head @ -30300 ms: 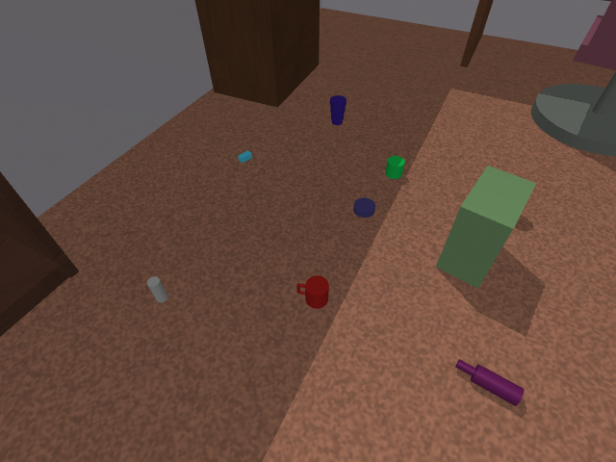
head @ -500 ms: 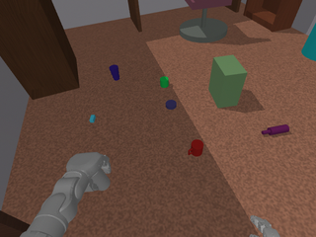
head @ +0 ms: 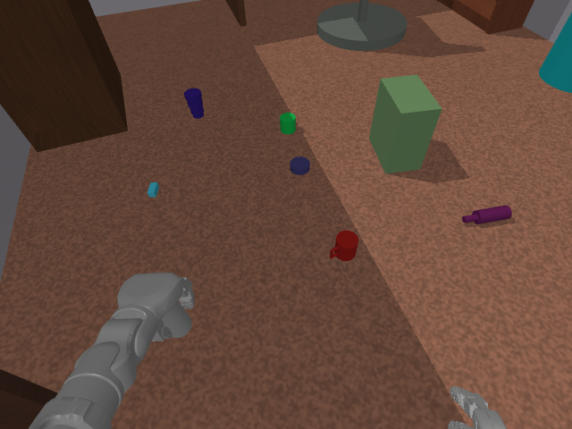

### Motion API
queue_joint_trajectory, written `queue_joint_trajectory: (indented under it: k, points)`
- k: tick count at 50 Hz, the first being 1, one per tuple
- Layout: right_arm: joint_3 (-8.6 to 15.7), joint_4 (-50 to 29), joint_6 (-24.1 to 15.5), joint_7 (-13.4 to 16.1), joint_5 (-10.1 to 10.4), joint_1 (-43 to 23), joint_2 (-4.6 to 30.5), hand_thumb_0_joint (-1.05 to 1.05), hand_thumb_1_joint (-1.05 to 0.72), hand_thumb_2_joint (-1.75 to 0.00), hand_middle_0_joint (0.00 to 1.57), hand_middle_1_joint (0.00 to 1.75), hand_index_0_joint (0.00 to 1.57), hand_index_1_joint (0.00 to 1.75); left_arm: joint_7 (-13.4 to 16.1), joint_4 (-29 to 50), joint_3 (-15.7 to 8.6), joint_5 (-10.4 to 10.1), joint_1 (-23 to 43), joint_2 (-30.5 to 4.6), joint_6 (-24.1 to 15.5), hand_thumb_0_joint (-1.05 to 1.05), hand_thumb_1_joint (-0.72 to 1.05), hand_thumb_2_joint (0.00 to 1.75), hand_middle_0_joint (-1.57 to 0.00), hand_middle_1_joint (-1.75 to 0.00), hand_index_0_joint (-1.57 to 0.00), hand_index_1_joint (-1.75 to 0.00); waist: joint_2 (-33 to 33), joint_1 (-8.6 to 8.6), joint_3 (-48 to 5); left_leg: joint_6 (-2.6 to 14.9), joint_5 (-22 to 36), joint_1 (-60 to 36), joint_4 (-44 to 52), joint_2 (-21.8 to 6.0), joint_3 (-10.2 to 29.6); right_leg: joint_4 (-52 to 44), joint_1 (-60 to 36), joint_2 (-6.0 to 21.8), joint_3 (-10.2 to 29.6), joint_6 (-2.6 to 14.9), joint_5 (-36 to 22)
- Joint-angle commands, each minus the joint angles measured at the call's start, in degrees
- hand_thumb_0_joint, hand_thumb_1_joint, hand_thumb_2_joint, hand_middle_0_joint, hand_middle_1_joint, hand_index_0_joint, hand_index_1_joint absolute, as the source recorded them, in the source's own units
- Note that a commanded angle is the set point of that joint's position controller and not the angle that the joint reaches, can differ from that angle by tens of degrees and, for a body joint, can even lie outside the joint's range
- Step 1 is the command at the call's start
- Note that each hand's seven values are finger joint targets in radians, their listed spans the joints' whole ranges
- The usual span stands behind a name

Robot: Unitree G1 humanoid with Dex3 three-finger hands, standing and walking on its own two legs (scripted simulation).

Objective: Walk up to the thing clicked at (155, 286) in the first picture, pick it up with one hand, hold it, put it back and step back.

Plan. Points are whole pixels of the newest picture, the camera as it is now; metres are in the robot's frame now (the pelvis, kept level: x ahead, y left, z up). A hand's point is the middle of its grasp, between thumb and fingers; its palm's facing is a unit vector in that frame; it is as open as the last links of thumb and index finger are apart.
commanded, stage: crouch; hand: left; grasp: from above
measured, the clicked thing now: (170, 314) +0.33 +0.22 -0.09
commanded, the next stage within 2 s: lower in 1.70 s
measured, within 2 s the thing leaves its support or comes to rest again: neither
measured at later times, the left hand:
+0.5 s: hand (197, 332) +0.38 +0.23 -0.31, palm faces -0.42 +0.03 -0.91, open 7.1 cm
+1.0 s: hand (209, 346) +0.40 +0.24 -0.48, palm faces -0.45 -0.01 -0.90, open 7.1 cm
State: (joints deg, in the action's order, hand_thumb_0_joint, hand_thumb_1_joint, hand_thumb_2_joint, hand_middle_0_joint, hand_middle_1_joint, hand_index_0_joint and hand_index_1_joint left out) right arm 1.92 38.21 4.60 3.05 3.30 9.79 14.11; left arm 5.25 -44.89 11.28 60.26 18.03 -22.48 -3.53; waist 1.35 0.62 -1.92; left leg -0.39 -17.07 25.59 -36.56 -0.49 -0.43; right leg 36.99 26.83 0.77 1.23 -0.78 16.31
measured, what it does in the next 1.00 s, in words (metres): lowers itself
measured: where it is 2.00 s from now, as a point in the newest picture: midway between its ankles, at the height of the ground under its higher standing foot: outside the picture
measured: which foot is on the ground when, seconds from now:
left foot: down 0.00-1.00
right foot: down 0.00-1.00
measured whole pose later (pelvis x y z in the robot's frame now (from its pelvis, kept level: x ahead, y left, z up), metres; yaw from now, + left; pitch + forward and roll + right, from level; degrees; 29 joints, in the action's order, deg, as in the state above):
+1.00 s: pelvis -0.06 +0.01 -0.32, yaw -2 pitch +38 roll -5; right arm 1.5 41.1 -2.9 -4.3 -4.8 9.2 14.2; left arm 19.4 -74.3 -0.7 69.2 51.3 -32.7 -6.3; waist 1.6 11.1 -9.1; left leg -0.2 -39.4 117.8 -118.7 0.8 4.7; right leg 114.8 115.8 0.6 -1.9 -1.8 37.5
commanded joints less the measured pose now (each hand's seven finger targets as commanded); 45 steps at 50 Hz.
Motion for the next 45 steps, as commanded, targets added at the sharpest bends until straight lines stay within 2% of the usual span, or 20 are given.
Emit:
queue_joint_trajectory:
  k: [1,3,7,9,10,12,17,21,23,25,27,28,31,33,36,37,38,39,41,45]
  points:
    - [3.8,-3.5,-2.2,-0.6,-1.8,2.8,8.3,0.0,-0.9,-0.9,0.2,0.3,0.2,0.3,8.4,0.9,-3.6,3.2,25.0,-8.5,-1.1,0.0,0.73,0.46,-1.04,-0.59,-1.09,-0.54,-0.7,2.97,-19.2,0.46,10.3,4.0,-10.5,1.7,-1.6,7.6,7.7,-2.2,-0.6,1.74,-9.4]
    - [4.3,-3.4,-2.3,-1.1,-2.1,4.6,8.7,0.0,-0.91,-0.9,0.2,0.3,0.2,0.3,10.7,-4.4,-3.5,4.5,27.7,-8.3,-0.9,0.0,0.73,0.46,-1.05,-0.59,-1.1,-0.54,-2.3,3.96,-20.2,0.86,7.2,11.3,-15.8,1.8,-1.7,11.6,12.0,-1.9,-0.5,1.54,-7.2]
    - [4.7,-3.0,-3.0,-1.7,-2.9,6.2,9.3,0.0,-0.91,-0.9,0.2,0.3,0.2,0.3,14.1,-10.2,-4.7,6.0,33.8,-10.3,-0.4,0.0,0.76,0.46,-1.06,-0.6,-1.12,-0.54,0.3,4.29,-26.3,0.95,3.2,21.8,-24.3,1.8,-1.1,20.6,21.1,-2.2,-1.1,1.94,-3.1]
    - [5.1,-2.9,-3.4,-1.9,-3.3,7.0,9.7,0.0,-0.91,-0.9,0.2,0.3,0.2,0.3,15.0,-12.6,-5.4,6.0,34.5,-10.5,0.2,0.0,0.77,0.47,-1.06,-0.61,-1.12,-0.56,2.2,4.09,-28.8,0.79,1.1,25.4,-27.2,1.8,-0.5,24.5,25.7,-2.3,-1.7,2.44,-0.7]
    - [5.2,-2.5,-3.7,-1.9,-3.6,7.4,10.0,0.0,-0.91,-0.9,0.2,0.3,0.2,0.3,15.3,-13.5,-6.0,5.9,36.8,-11.5,0.5,0.0,0.76,0.48,-1.05,-0.63,-1.11,-0.57,3.2,4.65,-30.0,0.69,0.4,26.9,-29.0,1.4,0.3,26.8,29.0,-2.4,-2.1,2.64,0.2]
    - [5.7,-2.1,-4.1,-1.8,-4.0,8.3,10.4,0.0,-0.9,-0.9,0.2,0.3,0.2,0.3,15.7,-12.1,-6.4,5.9,40.9,-12.2,0.6,0.0,0.76,0.49,-1.05,-0.61,-1.11,-0.56,4.2,5.58,-34.1,0.62,-2.1,29.4,-32.2,1.0,1.4,30.5,33.6,-2.4,-2.5,2.88,2.1]
    - [5.9,-1.7,-5.1,-1.3,-4.6,10.1,10.8,0.0,-0.9,-0.9,0.2,0.3,0.2,0.3,16.2,-14.9,-8.8,5.5,42.7,-14.6,2.0,0.0,0.69,0.45,-1.01,-0.57,-1.06,-0.52,4.5,6.49,-39.5,0.74,-6.9,37.6,-38.3,0.9,2.2,37.6,39.7,-2.1,-3.1,3.09,6.0]
    - [5.4,-0.9,-6.0,-1.4,-5.3,10.4,10.8,0.0,-0.9,-0.9,0.2,0.3,0.2,0.3,15.5,-17.9,-9.4,5.0,45.0,-14.9,2.2,0.0,0.67,0.43,-0.98,-0.57,-1.04,-0.52,5.0,8.1,-38.8,1.01,-11.5,46.1,-43.3,1.0,2.6,43.1,47.0,-2.2,-3.4,3.3,9.8]
    - [5.4,-0.7,-6.1,-1.4,-5.3,10.2,11.3,0.0,-0.9,-0.9,0.2,0.3,0.2,0.3,15.2,-18.5,-10.9,5.8,45.9,-18.5,1.7,0.0,0.67,0.41,-0.98,-0.56,-1.04,-0.5,5.0,7.73,-41.0,1.08,-12.9,48.0,-46.0,1.2,2.6,45.6,49.6,-2.3,-3.5,3.47,11.6]
    - [5.1,-0.6,-6.6,-1.8,-5.6,10.7,11.2,0.0,-0.9,-0.9,0.2,0.3,0.2,0.3,14.8,-19.2,-10.5,5.4,47.2,-17.0,0.7,0.0,0.66,0.4,-0.96,-0.57,-1.02,-0.51,3.8,9.24,-40.3,1.34,-14.6,52.4,-49.1,1.5,2.8,47.9,52.6,-2.3,-3.9,3.39,13.2]
    - [4.8,-0.3,-7.0,-2.1,-5.7,11.0,11.0,0.0,-0.9,-0.9,0.2,0.3,0.2,0.3,14.5,-18.8,-11.0,5.9,49.8,-19.0,-0.4,0.0,0.67,0.39,-0.97,-0.57,-1.03,-0.5,5.0,9.59,-41.2,1.45,-16.0,54.7,-51.7,1.7,2.7,50.0,55.4,-2.2,-3.9,3.43,14.7]
    - [4.7,-0.3,-7.1,-2.3,-5.8,11.1,11.2,0.0,-0.9,-0.9,0.2,0.3,0.2,0.3,14.6,-18.8,-12.0,6.4,49.9,-21.1,-0.9,0.0,0.66,0.39,-0.96,-0.56,-1.03,-0.5,5.5,9.16,-42.0,1.43,-16.3,55.5,-52.8,1.7,2.6,51.0,56.1,-2.2,-3.9,3.44,15.3]
    - [4.0,0.1,-7.6,-3.3,-6.4,11.9,11.6,0.0,-0.9,-0.9,0.2,0.3,0.2,0.3,14.9,-20.3,-12.1,7.3,49.4,-19.9,-1.8,0.0,0.7,0.43,-0.98,-0.6,-1.05,-0.53,7.1,10.1,-42.4,1.07,-16.1,56.9,-55.2,1.6,4.0,55.1,61.9,-1.8,-4.9,3.48,14.7]
    - [4.3,0.7,-7.8,-3.8,-6.6,12.1,12.3,0.0,-0.9,-0.9,0.2,0.3,0.2,0.3,15.2,-18.8,-12.9,8.4,50.8,-22.1,-2.3,0.0,0.72,0.46,-1.01,-0.59,-1.07,-0.53,10.8,9.63,-45.5,0.66,-13.7,55.1,-57.0,1.5,4.1,57.4,64.2,-1.7,-5.2,3.66,12.9]
    - [4.1,1.1,-8.0,-4.6,-7.0,12.9,12.4,0.0,-0.9,-0.9,0.2,0.3,0.2,0.3,15.8,-18.6,-13.3,8.8,52.3,-21.9,-2.4,0.0,0.7,0.48,-0.99,-0.61,-1.05,-0.55,11.3,10.73,-48.0,0.7,-11.3,55.9,-60.1,1.6,3.9,60.0,65.7,-1.6,-5.8,3.55,10.8]
    - [3.9,1.4,-8.1,-4.9,-7.2,12.8,12.4,0.0,-0.9,-0.9,0.2,0.3,0.2,0.3,15.9,-20.7,-13.0,8.4,50.9,-20.8,-2.3,0.0,0.7,0.47,-0.99,-0.6,-1.06,-0.54,10.8,10.76,-45.7,0.48,-11.6,56.6,-60.2,1.5,4.6,60.8,67.4,-1.3,-5.9,3.49,11.3]
    - [4.0,1.5,-8.1,-5.2,-7.4,12.6,12.4,0.0,-0.9,-0.9,0.2,0.3,0.2,0.3,15.9,-19.1,-12.8,8.3,52.7,-21.1,-2.5,0.0,0.69,0.49,-0.99,-0.61,-1.05,-0.55,11.7,11.26,-45.9,0.65,-11.9,57.0,-61.3,1.5,4.2,61.3,68.1,-1.5,-6.1,3.56,11.4]
    - [4.1,1.9,-8.2,-5.3,-7.4,12.9,12.6,0.0,-0.9,-0.9,0.2,0.3,0.2,0.3,16.1,-17.7,-13.4,8.4,54.1,-22.2,-2.7,0.0,0.68,0.5,-0.99,-0.6,-1.04,-0.55,12.7,11.14,-47.6,0.68,-11.1,57.2,-62.3,1.6,3.9,61.9,67.9,-1.4,-5.9,3.47,10.6]
    - [4.1,2.0,-8.2,-5.6,-7.7,12.8,12.3,0.0,-0.91,-0.9,0.2,0.3,0.2,0.3,16.3,-17.8,-13.0,8.5,54.6,-21.9,-2.8,0.0,0.67,0.47,-0.98,-0.6,-1.03,-0.54,12.2,11.31,-49.1,0.93,-10.2,58.0,-64.5,1.7,3.0,62.9,67.3,-1.6,-6.1,3.41,9.6]
    - [3.8,2.2,-8.2,-6.4,-8.2,12.5,12.2,0.0,-0.91,-0.9,0.2,0.3,0.2,0.3,16.5,-20.8,-13.4,8.3,52.6,-22.2,-2.7,0.0,0.7,0.49,-1.01,-0.6,-1.06,-0.55,11.6,11.63,-47.4,1.33,-8.2,61.1,-68.0,1.8,1.8,64.7,67.5,-1.8,-5.9,3.1,7.5]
